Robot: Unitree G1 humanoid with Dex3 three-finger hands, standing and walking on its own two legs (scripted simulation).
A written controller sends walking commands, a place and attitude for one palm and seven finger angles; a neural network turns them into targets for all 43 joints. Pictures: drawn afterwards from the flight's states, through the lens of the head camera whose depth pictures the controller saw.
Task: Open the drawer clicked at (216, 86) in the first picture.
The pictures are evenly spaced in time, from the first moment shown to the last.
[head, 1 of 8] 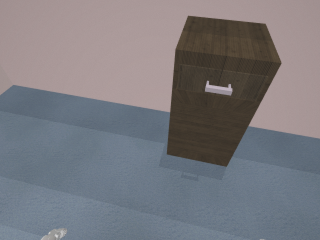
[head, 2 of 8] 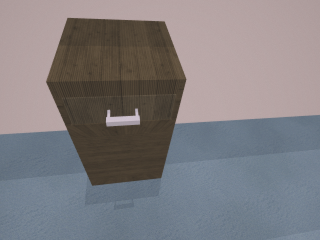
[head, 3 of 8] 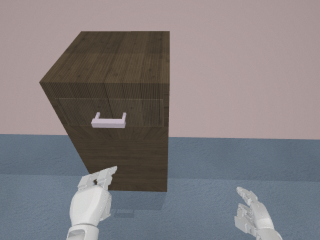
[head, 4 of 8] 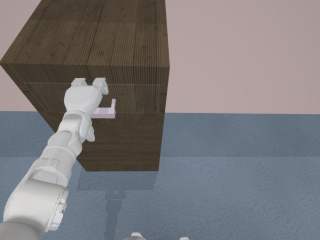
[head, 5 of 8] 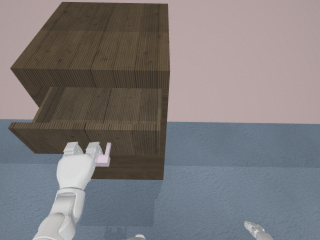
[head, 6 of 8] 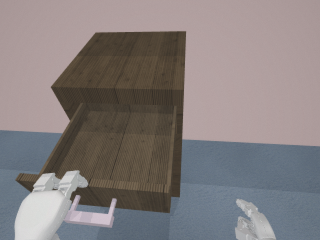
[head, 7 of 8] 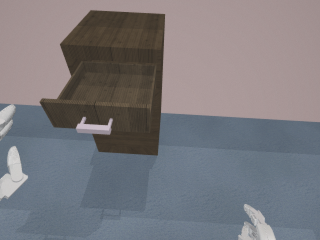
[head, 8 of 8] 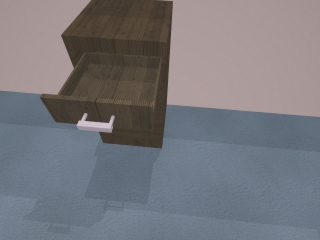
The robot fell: no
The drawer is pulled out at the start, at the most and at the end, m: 0.00 0.30 0.30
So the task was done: yes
